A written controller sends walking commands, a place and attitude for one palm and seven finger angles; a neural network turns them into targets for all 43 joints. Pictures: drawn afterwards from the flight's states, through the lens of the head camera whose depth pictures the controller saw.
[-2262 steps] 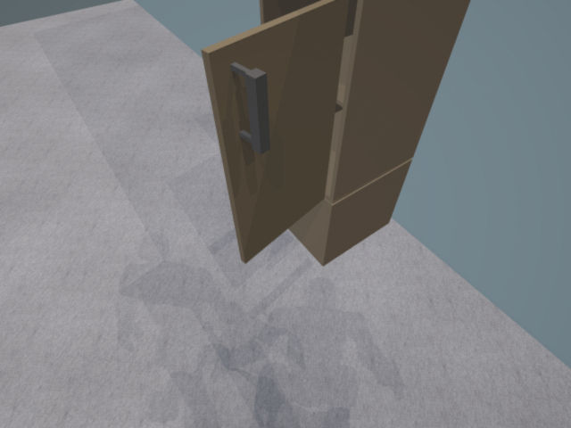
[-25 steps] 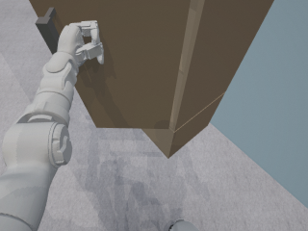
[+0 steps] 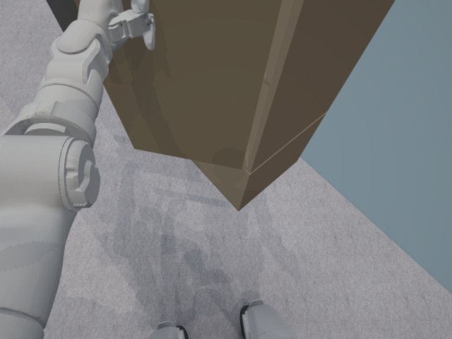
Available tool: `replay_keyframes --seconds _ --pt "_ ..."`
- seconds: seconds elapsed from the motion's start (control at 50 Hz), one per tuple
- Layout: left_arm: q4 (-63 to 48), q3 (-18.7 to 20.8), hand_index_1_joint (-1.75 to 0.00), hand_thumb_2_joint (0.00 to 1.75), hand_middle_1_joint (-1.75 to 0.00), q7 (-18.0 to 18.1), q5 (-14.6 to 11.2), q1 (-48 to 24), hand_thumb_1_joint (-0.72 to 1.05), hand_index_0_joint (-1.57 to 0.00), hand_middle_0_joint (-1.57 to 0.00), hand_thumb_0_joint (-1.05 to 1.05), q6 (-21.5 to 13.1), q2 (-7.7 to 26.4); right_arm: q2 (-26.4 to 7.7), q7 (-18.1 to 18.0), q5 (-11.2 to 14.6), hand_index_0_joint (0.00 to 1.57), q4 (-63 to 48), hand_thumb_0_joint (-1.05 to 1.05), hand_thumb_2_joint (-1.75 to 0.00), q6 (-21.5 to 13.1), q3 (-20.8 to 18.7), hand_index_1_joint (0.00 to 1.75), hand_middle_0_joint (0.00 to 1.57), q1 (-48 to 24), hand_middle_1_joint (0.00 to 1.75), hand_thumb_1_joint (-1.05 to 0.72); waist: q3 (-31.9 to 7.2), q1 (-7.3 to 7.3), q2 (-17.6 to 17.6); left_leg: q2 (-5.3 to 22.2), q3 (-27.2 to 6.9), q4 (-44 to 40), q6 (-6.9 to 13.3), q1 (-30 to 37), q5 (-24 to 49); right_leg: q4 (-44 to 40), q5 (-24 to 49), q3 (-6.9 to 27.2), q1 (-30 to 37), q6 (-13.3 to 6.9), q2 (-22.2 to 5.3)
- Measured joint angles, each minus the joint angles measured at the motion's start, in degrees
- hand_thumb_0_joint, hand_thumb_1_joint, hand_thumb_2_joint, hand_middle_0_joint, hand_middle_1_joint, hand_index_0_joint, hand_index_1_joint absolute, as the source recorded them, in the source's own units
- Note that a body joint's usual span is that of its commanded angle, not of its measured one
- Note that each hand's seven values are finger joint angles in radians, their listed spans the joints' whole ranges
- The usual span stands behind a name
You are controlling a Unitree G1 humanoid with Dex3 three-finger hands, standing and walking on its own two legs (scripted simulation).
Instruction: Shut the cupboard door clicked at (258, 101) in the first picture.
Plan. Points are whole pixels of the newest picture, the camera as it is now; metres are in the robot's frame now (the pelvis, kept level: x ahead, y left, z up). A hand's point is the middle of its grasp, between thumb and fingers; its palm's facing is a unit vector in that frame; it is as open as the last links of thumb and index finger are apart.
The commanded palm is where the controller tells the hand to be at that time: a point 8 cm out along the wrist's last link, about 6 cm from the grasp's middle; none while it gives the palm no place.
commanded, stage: push the door shut along its arc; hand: left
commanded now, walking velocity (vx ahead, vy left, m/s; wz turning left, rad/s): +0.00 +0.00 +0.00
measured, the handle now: (73, 4) +0.62 +0.13 +0.18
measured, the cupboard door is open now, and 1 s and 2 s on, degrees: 38 26 26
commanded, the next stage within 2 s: pull the fist back off the door in 0.10 s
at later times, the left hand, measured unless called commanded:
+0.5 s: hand (173, 6) +0.61 -0.02 +0.17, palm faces +0.10 -0.99 -0.05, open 3.2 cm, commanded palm +0.57 +0.04 +0.18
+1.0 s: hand (167, 49) +0.52 +0.00 +0.17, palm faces +0.02 -1.00 +0.03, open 3.1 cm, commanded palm +0.49 +0.05 +0.18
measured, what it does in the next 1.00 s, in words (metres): stands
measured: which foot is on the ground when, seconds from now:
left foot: down 0.00-1.00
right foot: down 0.00-1.00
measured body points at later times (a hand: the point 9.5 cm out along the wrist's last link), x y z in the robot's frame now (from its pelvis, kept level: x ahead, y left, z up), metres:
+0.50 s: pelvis +0.02 -0.01 +0.00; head +0.15 -0.03 +0.43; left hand +0.59 +0.03 +0.18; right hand -0.06 -0.24 -0.12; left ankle +0.00 +0.13 -0.71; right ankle +0.01 -0.14 -0.71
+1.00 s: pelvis +0.02 -0.01 +0.02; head +0.08 -0.02 +0.46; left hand +0.51 +0.05 +0.17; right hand +0.04 -0.27 -0.11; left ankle +0.00 +0.13 -0.71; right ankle +0.01 -0.14 -0.71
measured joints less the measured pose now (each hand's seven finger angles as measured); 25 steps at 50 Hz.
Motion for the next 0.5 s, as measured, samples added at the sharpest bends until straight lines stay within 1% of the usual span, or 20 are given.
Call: replay_keyframes --seconds 0.22,0.24,0.26,0.3,0.32,0.36,0.4,0.42,0.44,0.46,0.5 --pt "1.28 -0.58 -1.50 1.04 -1.50 -0.81 0.89 -4.23 1.05 -1.30 -1.30 0.02 1.26 1.29 0.31 0.04 -0.59 0.20 0.95 0.00 -0.90 0.22 -0.18 0.30 0.20 1.04 0.30 -0.90 0.03 -1.55 0.23 0.21 -0.07 0.92 -0.19 -2.43 -0.59 1.13 -0.66 0.00 -2.58 -0.24 0.21" --pt "1.41 1.43 -1.50 1.03 -1.50 0.86 0.67 -4.49 1.04 -1.30 -1.30 0.02 1.74 0.52 0.20 0.21 -0.68 0.20 0.79 0.00 -0.90 0.16 -0.27 0.30 0.20 1.47 0.30 -0.90 -0.29 -1.36 0.65 0.39 -0.24 1.09 -0.28 -2.92 -0.67 0.97 -0.64 -0.16 -2.87 -0.26 0.39" --pt "1.62 3.52 -1.50 1.02 -1.50 4.44 0.58 -4.82 1.02 -1.30 -1.30 0.03 2.17 -0.72 0.08 0.67 -0.95 0.20 0.59 0.00 -0.90 0.04 -0.36 0.30 0.20 2.01 0.30 -0.90 -0.72 -1.08 1.17 0.57 -0.45 1.28 -0.38 -3.47 -0.78 0.74 -0.56 -0.37 -3.18 -0.25 0.57" --pt "1.58 6.47 -1.50 1.00 -1.50 12.96 0.86 -5.26 0.98 -1.31 -1.30 0.03 2.66 -3.44 0.11 2.11 -1.79 0.20 0.28 0.00 -0.90 -0.09 -0.43 0.30 0.20 2.84 0.30 -0.90 -1.40 -0.68 1.78 0.72 -0.74 1.34 -0.54 -4.11 -0.87 0.42 -0.48 -0.65 -3.56 -0.24 0.72" --pt "1.34 7.84 -1.50 0.99 -1.50 17.18 1.43 -5.31 0.97 -1.31 -1.30 0.03 2.65 -4.78 0.27 2.96 -2.40 0.20 0.09 0.00 -0.90 -0.06 -0.43 0.30 0.20 3.10 0.30 -0.90 -1.67 -0.60 1.88 0.76 -0.80 1.26 -0.59 -4.24 -0.86 0.32 -0.48 -0.71 -3.67 -0.25 0.76" --pt "0.34 10.05 -1.50 0.97 -1.50 25.51 3.63 -4.86 0.94 -1.32 -1.30 0.02 2.07 -7.35 0.75 4.70 -3.67 0.20 -0.51 0.00 -0.90 -0.03 -0.48 0.30 0.20 3.60 0.30 -0.90 -2.39 -0.51 1.97 0.90 -0.79 1.03 -0.69 -4.47 -0.82 0.16 -0.47 -0.71 -3.97 -0.34 0.90" --pt "-0.51 11.31 -1.50 0.95 -1.50 32.81 7.27 -3.96 0.93 -1.32 -1.30 0.02 0.72 -9.27 1.34 6.22 -4.88 0.20 -1.21 0.00 -0.90 -0.10 -0.54 0.30 0.20 3.99 0.30 -0.90 -3.23 -0.63 2.03 1.05 -0.68 1.00 -0.79 -4.79 -0.90 0.32 -0.59 -0.60 -4.46 -0.46 1.05" --pt "-0.83 11.44 -1.50 0.95 -1.50 35.39 9.18 -3.37 0.92 -1.31 -1.30 0.01 0.00 -9.78 1.67 6.84 -5.29 0.20 -1.49 0.00 -0.90 -0.04 -0.60 0.30 0.20 4.05 0.30 -0.90 -3.57 -0.76 2.01 1.11 -0.56 1.01 -0.84 -4.86 -0.98 0.52 -0.71 -0.48 -4.68 -0.52 1.10" --pt "-1.21 11.34 -1.50 0.95 -1.50 37.09 10.96 -2.67 0.92 -1.31 -1.30 0.01 -0.61 -10.02 2.04 7.31 -5.56 0.20 -1.77 0.00 -0.90 0.15 -0.69 0.30 0.20 4.05 0.30 -0.90 -3.78 -0.90 1.97 1.17 -0.40 0.98 -0.88 -4.76 -1.05 0.70 -0.83 -0.32 -4.77 -0.59 1.15" --pt "-1.75 10.95 -1.50 0.94 -1.50 37.97 12.36 -1.81 0.92 -1.31 -1.30 0.01 -1.06 -10.08 2.42 7.62 -5.67 0.20 -2.04 0.00 -0.90 0.43 -0.82 0.30 0.20 4.03 0.30 -0.90 -3.87 -0.98 1.93 1.22 -0.19 0.83 -0.91 -4.46 -1.09 0.78 -0.92 -0.12 -4.68 -0.66 1.21" --pt "-2.62 10.29 -1.50 0.94 -1.50 37.61 13.80 0.03 0.93 -1.31 -1.30 0.01 -1.60 -9.87 3.04 7.71 -5.42 0.20 -2.54 0.00 -0.90 1.17 -1.00 0.30 0.20 3.99 0.30 -0.90 -3.74 -0.90 1.88 1.34 0.29 0.08 -0.96 -3.22 -1.02 0.46 -0.89 0.33 -3.85 -0.77 1.34"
